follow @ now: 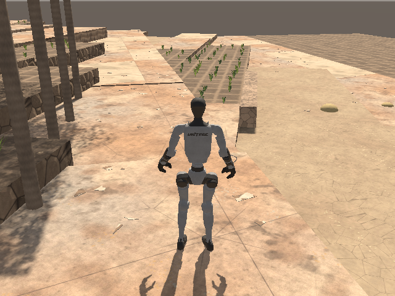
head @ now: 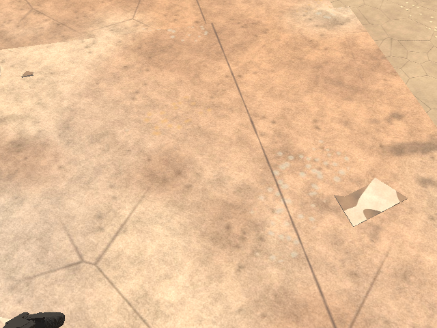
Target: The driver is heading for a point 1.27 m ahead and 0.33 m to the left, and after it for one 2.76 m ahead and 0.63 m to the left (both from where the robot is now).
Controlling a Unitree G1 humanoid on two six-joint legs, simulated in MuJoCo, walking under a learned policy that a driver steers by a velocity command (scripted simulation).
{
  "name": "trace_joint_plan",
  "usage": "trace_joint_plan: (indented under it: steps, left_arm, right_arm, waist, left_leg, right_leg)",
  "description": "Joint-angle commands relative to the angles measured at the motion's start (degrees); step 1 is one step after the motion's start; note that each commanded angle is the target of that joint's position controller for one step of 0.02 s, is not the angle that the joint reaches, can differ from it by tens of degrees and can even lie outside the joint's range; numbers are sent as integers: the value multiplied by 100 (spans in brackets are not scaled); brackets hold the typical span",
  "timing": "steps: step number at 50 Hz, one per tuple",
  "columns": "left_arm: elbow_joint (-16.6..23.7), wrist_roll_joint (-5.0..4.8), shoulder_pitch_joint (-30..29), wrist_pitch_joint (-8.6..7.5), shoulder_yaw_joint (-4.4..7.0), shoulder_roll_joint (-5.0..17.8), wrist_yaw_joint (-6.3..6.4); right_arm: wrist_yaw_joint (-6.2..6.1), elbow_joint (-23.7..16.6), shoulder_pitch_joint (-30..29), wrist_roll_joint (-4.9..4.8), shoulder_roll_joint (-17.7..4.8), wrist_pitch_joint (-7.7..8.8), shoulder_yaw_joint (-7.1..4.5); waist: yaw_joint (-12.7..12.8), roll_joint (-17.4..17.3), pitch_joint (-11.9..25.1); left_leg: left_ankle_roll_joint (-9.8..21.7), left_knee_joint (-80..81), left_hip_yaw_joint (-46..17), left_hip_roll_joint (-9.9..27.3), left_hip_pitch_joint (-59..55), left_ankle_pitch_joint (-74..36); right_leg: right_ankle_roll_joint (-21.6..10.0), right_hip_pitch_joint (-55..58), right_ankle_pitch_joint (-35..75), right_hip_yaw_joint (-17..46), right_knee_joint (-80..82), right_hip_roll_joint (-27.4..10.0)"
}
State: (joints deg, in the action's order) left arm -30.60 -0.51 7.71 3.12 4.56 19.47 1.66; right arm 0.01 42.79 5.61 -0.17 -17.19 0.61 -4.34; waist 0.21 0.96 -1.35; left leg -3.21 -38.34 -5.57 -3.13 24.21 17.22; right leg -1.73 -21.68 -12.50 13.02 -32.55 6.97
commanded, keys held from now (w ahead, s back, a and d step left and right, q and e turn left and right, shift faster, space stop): shift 1.00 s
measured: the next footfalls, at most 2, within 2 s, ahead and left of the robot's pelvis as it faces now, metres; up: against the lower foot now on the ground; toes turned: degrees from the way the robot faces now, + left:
left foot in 0.04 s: +0.07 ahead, +0.13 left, +0.00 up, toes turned -6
right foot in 0.36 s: +0.01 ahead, -0.13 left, +0.00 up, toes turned -1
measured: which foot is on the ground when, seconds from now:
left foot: up 0.00-0.02, down 0.04-1.00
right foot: down 0.00-0.04, up 0.06-0.34, down 0.36-1.00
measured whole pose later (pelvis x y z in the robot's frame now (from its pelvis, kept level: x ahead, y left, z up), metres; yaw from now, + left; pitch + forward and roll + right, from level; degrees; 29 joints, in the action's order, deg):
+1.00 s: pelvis +0.01 -0.02 +0.00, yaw -5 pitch -1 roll +0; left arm -46.2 0.5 14.2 -0.5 1.7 12.6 0.7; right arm -2.6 53.5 11.4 0.1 -13.9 -0.6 -2.5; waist -0.9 0.1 -1.9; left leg -3.4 -28.9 -2.6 2.5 13.3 14.4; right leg -1.1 -9.1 -18.6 2.8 -29.2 2.2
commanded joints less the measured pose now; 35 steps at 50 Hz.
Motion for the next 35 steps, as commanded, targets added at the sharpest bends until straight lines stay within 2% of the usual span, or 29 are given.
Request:
trace_joint_plan:
  steps: [1,2,3,4,5,6,7,8,9,11,13,15,17,18,19,20,21,22,24,28,35]
  left_arm:
    - [347,-29,-71,-42,178,731,-18]
    - [303,1,116,-52,128,569,-17]
    - [264,104,533,-86,43,303,-31]
    - [412,65,231,-149,140,626,-12]
    - [275,46,227,-179,274,1014,12]
    - [151,9,206,-158,305,1015,7]
    - [27,11,263,-104,265,806,22]
    - [-5,24,293,-73,212,624,20]
    - [-36,5,297,-67,144,423,0]
    - [-28,-13,178,-96,26,144,-28]
    - [-20,9,18,-125,-73,-54,-62]
    - [-123,-45,92,-145,-29,74,-75]
    - [-353,-6,419,-161,-11,81,-82]
    - [-339,63,440,-169,-5,230,-71]
    - [-278,128,521,-162,37,543,-27]
    - [-424,202,306,-177,32,549,-63]
    - [-291,202,116,-229,-53,134,-121]
    - [-369,250,185,-276,-103,-5,-141]
    - [-455,210,277,-364,-86,132,-145]
    - [-570,166,458,-423,-142,20,-110]
    - [-722,141,528,-435,-160,-48,-100]
  right_arm:
    - [56,-374,165,20,-526,138,-148]
    - [43,-411,194,99,-699,142,-185]
    - [5,-533,45,187,-1060,108,-233]
    - [0,-453,176,307,-1108,103,-243]
    - [-19,-552,85,228,-934,124,-210]
    - [-58,-574,-41,135,-765,106,-163]
    - [-79,-609,-129,64,-648,88,-115]
    - [-103,-598,-153,13,-584,72,-78]
    - [-126,-574,-116,16,-516,38,-37]
    - [-144,-534,-45,52,-414,-25,-4]
    - [-142,-484,85,53,-513,-91,-35]
    - [-134,-430,310,19,-670,-150,-77]
    - [-126,-374,390,-83,-590,-147,-27]
    - [-111,-309,605,-78,-532,-89,-2]
    - [-68,-344,655,66,-382,3,57]
    - [-45,-384,671,129,-70,78,136]
    - [-54,-366,316,206,-287,93,118]
    - [-49,-344,162,182,-318,91,96]
    - [-92,-283,202,132,-317,32,86]
    - [-128,-112,349,90,-272,6,84]
    - [-180,200,451,66,-296,-9,64]
  waist:
    - [-79,877,850]
    - [-15,509,820]
    - [336,-856,809]
    - [182,-1794,493]
    - [88,-1234,427]
    - [111,-874,390]
    - [124,-707,358]
    - [98,-693,327]
    - [97,-708,345]
    - [23,-951,448]
    - [-133,-1241,554]
    - [-229,-1325,607]
    - [-47,-1143,555]
    - [-100,-918,593]
    - [-205,-155,781]
    - [-469,958,706]
    - [-215,643,527]
    - [-148,511,435]
    - [-125,466,201]
    - [-126,314,77]
    - [-105,10,107]
  left_leg:
    - [236,1182,147,167,-837,-744]
    - [437,1556,-292,662,-1275,-1250]
    - [934,1847,-1426,1729,-1625,-2315]
    - [1933,2189,-2594,2483,-1220,-2497]
    - [2087,2151,-2511,2480,-1175,-2123]
    - [1845,2042,-1968,2141,-1171,-1861]
    - [1622,1979,-1560,1842,-1213,-1685]
    - [1580,1942,-1381,1743,-1299,-1773]
    - [1525,1939,-1078,1560,-1309,-1862]
    - [1434,1882,-675,1313,-1528,-1870]
    - [1444,1819,-542,1271,-1608,-1934]
    - [1504,1683,-687,1391,-1704,-2059]
    - [1298,1502,-622,1315,-1457,-2112]
    - [998,1456,-587,1257,-1143,-1885]
    - [637,968,-206,970,-764,-1401]
    - [303,1191,296,558,-934,-364]
    - [89,1122,307,551,-1221,-518]
    - [54,1121,318,526,-1295,-712]
    - [101,1060,297,543,-1329,-936]
    - [122,1105,270,571,-1358,-1046]
    - [54,1133,246,605,-1433,-1246]
  right_leg:
    - [-758,686,1300,1501,432,-1320]
    - [-494,396,464,1291,118,-1040]
    - [-120,-123,-1462,408,-976,-228]
    - [200,-800,-2550,-219,-2114,136]
    - [352,-940,-2360,-98,-3087,-121]
    - [437,-965,-1992,-97,-3444,-150]
    - [535,-971,-1787,-121,-3588,-161]
    - [612,-1012,-1583,-122,-3663,-169]
    - [658,-881,-1473,-264,-3465,-188]
    - [713,-605,-1393,-633,-2448,-371]
    - [718,-41,-1548,-978,-1261,-583]
    - [676,362,-1212,-1178,-303,-574]
    - [471,1105,22,-1282,1210,-508]
    - [287,1568,534,-937,1345,-735]
    - [56,2007,1671,-272,1133,-1394]
    - [-346,1252,1140,-100,943,-1597]
    - [-404,909,371,-119,1081,-1441]
    - [-275,790,-42,-198,1129,-1313]
    - [-120,603,-105,-287,1151,-1183]
    - [-68,548,63,-370,1082,-1096]
    - [-81,671,373,-472,997,-991]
